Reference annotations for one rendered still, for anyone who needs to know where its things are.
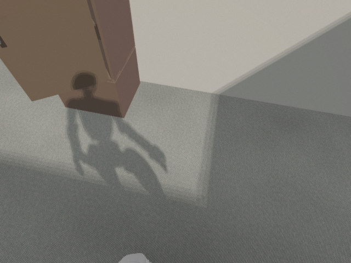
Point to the cupboard door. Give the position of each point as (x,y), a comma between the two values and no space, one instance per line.
(50,46)

